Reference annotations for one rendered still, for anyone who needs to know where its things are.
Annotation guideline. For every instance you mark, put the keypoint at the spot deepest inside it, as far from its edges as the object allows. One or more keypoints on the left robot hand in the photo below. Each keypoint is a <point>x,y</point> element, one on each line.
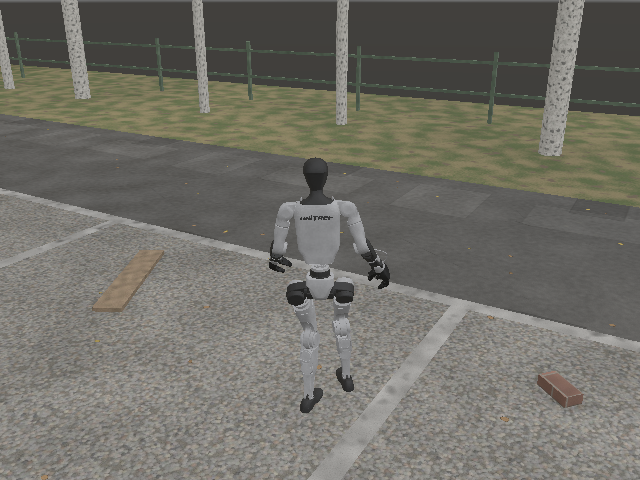
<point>284,261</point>

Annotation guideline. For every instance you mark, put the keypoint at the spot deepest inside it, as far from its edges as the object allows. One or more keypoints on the right robot upper arm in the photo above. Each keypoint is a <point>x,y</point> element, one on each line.
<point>349,210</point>

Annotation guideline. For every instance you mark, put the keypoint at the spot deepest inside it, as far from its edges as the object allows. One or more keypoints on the robot right thigh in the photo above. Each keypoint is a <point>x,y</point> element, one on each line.
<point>343,296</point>

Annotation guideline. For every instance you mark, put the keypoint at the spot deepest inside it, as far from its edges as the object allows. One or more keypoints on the robot right forearm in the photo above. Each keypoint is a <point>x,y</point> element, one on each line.
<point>373,259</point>

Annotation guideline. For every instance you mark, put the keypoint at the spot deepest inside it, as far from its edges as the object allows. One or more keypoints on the left robot upper arm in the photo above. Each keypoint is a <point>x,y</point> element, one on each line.
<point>285,213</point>

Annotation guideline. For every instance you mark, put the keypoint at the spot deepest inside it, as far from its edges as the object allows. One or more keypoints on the right robot hand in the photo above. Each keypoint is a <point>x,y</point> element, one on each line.
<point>384,275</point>

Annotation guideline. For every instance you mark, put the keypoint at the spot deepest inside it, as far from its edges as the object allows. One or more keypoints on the robot left forearm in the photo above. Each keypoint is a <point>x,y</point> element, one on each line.
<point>274,258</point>

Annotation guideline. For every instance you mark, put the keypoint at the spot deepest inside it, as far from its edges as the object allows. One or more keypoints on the robot right shin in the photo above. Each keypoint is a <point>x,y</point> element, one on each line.
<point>344,348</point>

